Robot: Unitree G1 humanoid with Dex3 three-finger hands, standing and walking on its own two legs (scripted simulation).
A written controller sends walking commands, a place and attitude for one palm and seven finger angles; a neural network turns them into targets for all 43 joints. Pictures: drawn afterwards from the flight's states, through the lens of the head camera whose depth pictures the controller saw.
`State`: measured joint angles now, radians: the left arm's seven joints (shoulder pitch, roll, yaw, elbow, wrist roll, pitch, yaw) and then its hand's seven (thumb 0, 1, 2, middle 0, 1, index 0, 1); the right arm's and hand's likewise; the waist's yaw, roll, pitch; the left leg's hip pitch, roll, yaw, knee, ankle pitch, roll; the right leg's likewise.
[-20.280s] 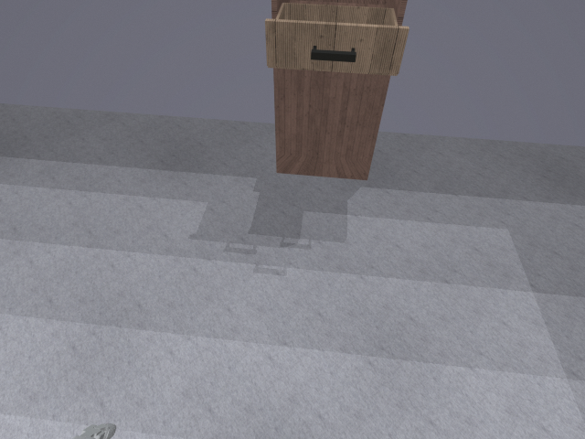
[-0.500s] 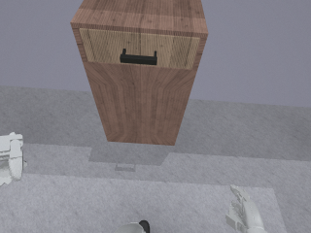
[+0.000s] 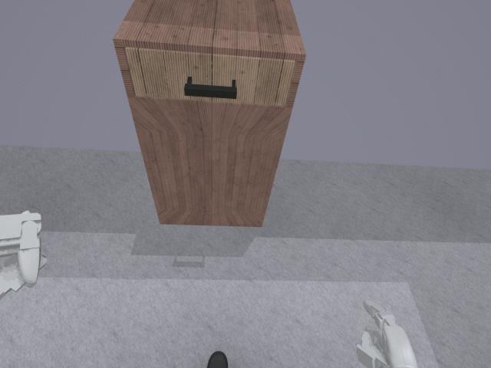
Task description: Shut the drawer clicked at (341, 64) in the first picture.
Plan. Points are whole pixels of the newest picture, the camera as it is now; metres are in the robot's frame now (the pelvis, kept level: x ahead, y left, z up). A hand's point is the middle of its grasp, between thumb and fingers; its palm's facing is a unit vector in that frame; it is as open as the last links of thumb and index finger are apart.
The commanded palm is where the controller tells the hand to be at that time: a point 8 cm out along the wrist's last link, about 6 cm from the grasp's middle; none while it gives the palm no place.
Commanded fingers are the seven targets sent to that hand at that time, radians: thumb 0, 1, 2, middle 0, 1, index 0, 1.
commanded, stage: step back with the hand held close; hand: left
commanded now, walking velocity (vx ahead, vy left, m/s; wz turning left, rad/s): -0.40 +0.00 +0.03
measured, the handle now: (211, 86) +0.78 +0.14 +0.01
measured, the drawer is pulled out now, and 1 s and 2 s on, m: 0.00 0.00 0.00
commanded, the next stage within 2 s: stop stepping back and stand still in 0.54 s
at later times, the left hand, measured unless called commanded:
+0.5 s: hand out of the picture +0.06 +0.26 +0.17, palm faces +0.27 -0.85 -0.45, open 3.2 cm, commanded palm +0.01 +0.31 +0.18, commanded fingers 0.00 0.90 0.90 -1.40 -1.60 -1.40 -1.60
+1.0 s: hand out of the picture -0.09 +0.33 +0.17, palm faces +0.43 -0.81 -0.39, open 3.2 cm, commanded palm -0.13 +0.36 +0.18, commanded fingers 0.00 0.90 0.90 -1.40 -1.60 -1.40 -1.60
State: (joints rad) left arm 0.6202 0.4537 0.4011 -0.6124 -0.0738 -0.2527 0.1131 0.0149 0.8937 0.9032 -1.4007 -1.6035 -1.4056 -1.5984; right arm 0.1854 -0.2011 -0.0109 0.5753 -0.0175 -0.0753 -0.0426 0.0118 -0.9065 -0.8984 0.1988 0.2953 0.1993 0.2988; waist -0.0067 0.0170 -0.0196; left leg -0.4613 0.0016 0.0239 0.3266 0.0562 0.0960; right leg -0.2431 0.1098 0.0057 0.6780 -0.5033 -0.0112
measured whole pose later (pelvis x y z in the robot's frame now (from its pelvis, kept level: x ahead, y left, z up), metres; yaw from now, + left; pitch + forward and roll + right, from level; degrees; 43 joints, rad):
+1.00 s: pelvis -0.26 +0.08 +0.00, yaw +0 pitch +0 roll -1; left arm 0.62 0.39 0.37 -0.57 -0.04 -0.17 0.14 0.01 0.89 0.90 -1.40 -1.60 -1.41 -1.60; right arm 0.26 -0.19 0.00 0.68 -0.01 -0.06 -0.07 0.01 -0.90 -0.90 0.20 0.30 0.20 0.30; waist 0.04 -0.03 -0.08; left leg -0.47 0.00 0.03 0.86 -0.35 0.00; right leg -0.18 0.00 -0.06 0.50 -0.34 -0.03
